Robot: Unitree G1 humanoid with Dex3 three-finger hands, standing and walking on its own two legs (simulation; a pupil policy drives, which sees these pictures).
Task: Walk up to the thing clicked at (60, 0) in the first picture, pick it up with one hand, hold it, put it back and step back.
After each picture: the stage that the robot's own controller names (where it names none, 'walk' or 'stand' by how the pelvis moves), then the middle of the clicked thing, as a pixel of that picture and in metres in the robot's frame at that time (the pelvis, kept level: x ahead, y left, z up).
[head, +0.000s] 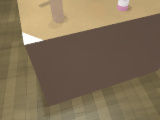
stand; out of the picture +0.85 +0.20 +0.08
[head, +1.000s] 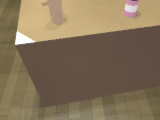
rise first; out of the picture +0.79 +0.22 +0.10
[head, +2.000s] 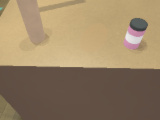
stand; (30, 14) +0.58 +0.27 +0.11
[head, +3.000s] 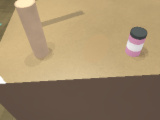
stand; (34, 31) +0.55 +0.24 +0.09
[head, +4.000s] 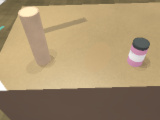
stand; (36, 39) +0.53 +0.23 +0.08
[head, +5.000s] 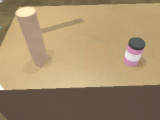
stand; (34, 39) +0.53 +0.24 +0.07
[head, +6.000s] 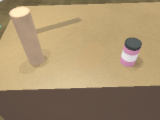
stand; (29, 39) +0.53 +0.26 +0.07
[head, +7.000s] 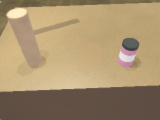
stand; (27, 40) +0.53 +0.27 +0.07
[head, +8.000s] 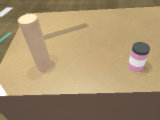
rise first; (37, 45) +0.51 +0.25 +0.08
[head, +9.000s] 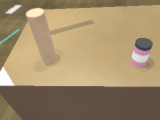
go down; (43, 38) +0.55 +0.25 +0.08
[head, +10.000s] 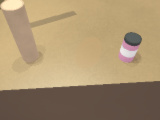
go down; (23, 34) +0.53 +0.24 +0.08
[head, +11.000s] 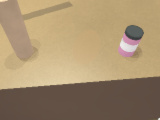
go down; (15, 28) +0.52 +0.24 +0.10
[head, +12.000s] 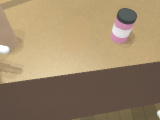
close in; out of the picture +0.52 +0.26 +0.13
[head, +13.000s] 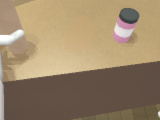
lift; (7, 21) +0.50 +0.22 +0.13
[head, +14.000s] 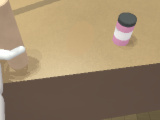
lift; (8, 37) +0.45 +0.23 +0.13
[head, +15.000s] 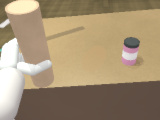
lift; (35, 50) +0.33 +0.16 +0.24
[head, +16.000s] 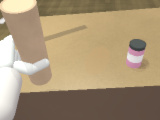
hold; (32, 48) +0.32 +0.16 +0.24
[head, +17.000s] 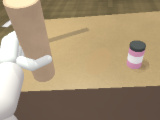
crouch; (35, 44) +0.32 +0.15 +0.26
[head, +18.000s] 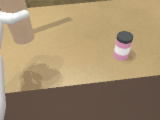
crouch; (12, 2) +0.48 +0.20 +0.28
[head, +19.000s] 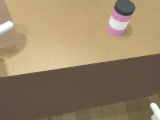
lower; out of the picture +0.52 +0.22 +0.14
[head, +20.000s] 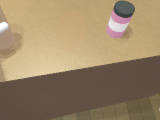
lower; out of the picture +0.51 +0.24 +0.14
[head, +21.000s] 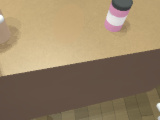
lower; out of the picture +0.53 +0.24 +0.15
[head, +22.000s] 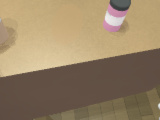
lower; out of the picture +0.53 +0.24 +0.15
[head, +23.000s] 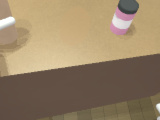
open; out of the picture +0.53 +0.23 +0.15
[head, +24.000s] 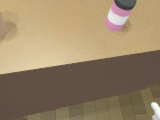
sink last; out of the picture +0.53 +0.24 +0.15
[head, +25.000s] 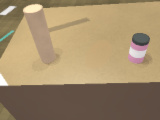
sink last; (41, 36) +0.54 +0.25 +0.11
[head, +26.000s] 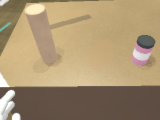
stand; (43, 37) +0.52 +0.23 +0.08
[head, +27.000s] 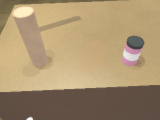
stand; (32, 40) +0.51 +0.24 +0.08
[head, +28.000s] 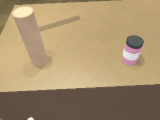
stand; (32, 40) +0.51 +0.25 +0.08
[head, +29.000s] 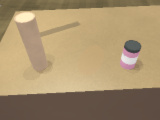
walk; (33, 44) +0.51 +0.24 +0.08
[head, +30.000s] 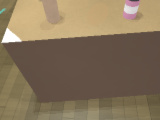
walk; out of the picture +0.75 +0.23 +0.10
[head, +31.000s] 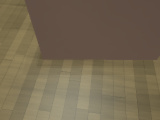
walk; out of the picture +1.15 +0.20 +0.10
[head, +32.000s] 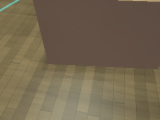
stand; out of the picture +1.22 +0.18 +0.09
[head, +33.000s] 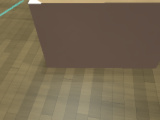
stand; out of the picture +1.22 +0.20 +0.07
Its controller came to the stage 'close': yes
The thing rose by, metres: 0.20
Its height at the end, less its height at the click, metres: +0.00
